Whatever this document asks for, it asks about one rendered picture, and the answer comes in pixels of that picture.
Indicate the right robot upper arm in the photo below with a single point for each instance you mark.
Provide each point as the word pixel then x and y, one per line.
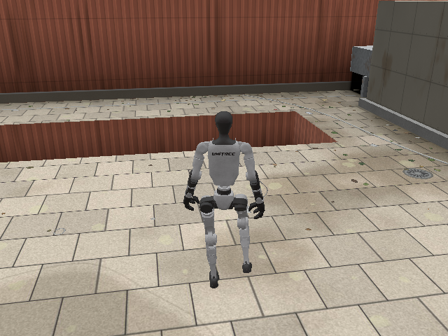
pixel 248 160

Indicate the robot left shin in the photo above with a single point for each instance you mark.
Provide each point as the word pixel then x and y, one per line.
pixel 211 257

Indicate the robot shin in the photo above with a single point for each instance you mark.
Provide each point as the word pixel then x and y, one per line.
pixel 245 241
pixel 211 257

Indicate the left robot hand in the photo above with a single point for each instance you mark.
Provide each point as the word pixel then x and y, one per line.
pixel 192 200

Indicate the left robot forearm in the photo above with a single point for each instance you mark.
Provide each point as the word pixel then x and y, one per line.
pixel 190 186

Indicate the right robot forearm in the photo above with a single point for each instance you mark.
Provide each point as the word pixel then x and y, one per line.
pixel 256 189

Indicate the robot right shin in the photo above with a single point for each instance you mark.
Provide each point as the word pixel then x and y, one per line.
pixel 245 241

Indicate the right robot hand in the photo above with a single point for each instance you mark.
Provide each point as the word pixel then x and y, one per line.
pixel 260 209

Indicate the left robot upper arm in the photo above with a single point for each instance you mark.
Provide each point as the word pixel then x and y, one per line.
pixel 201 149

